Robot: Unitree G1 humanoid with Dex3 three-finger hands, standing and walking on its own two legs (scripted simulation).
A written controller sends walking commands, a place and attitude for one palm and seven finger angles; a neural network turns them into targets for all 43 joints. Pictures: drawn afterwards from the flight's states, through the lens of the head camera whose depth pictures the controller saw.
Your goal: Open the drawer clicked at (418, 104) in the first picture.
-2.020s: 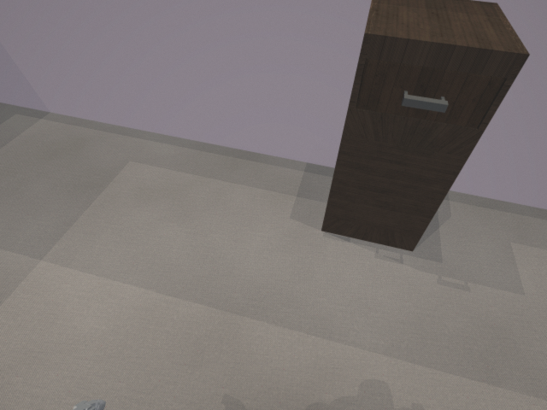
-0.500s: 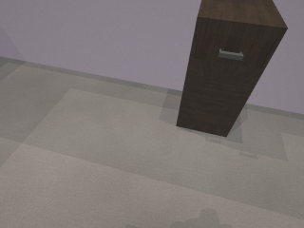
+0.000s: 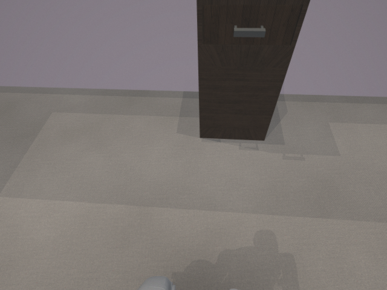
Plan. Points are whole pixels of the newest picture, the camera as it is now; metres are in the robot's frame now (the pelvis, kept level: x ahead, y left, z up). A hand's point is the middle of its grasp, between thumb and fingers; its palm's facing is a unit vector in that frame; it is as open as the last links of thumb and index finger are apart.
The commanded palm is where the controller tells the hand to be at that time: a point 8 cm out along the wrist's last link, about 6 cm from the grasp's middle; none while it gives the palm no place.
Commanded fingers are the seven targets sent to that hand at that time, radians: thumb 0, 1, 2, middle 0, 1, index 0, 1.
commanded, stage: walk to a spot facing it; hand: left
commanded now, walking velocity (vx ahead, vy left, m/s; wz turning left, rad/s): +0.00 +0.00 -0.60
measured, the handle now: (248, 30) +1.05 -0.13 +0.00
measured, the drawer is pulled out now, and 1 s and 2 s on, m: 0.00 0.00 0.00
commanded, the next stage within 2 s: none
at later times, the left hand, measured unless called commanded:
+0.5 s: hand out of the picture +0.12 +0.26 -0.15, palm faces -0.20 -0.95 -0.23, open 7.4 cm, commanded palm none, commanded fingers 0.00 0.90 0.90 -0.20 -0.30 -0.20 -0.30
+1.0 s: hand (147, 266) +0.18 +0.14 -0.14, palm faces -0.55 -0.80 -0.22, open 7.4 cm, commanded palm none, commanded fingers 0.00 0.90 0.90 -0.20 -0.30 -0.20 -0.30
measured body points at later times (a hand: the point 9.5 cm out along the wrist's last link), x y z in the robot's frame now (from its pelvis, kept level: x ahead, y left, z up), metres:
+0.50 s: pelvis -0.01 +0.06 +0.02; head +0.02 +0.08 +0.47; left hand +0.13 +0.31 -0.13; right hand +0.02 -0.22 -0.10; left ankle -0.01 +0.17 -0.72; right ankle -0.04 -0.07 -0.65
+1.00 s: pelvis -0.01 +0.03 +0.02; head +0.01 +0.02 +0.46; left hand +0.21 +0.18 -0.12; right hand -0.14 -0.21 -0.12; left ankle +0.06 +0.14 -0.66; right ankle -0.09 -0.07 -0.72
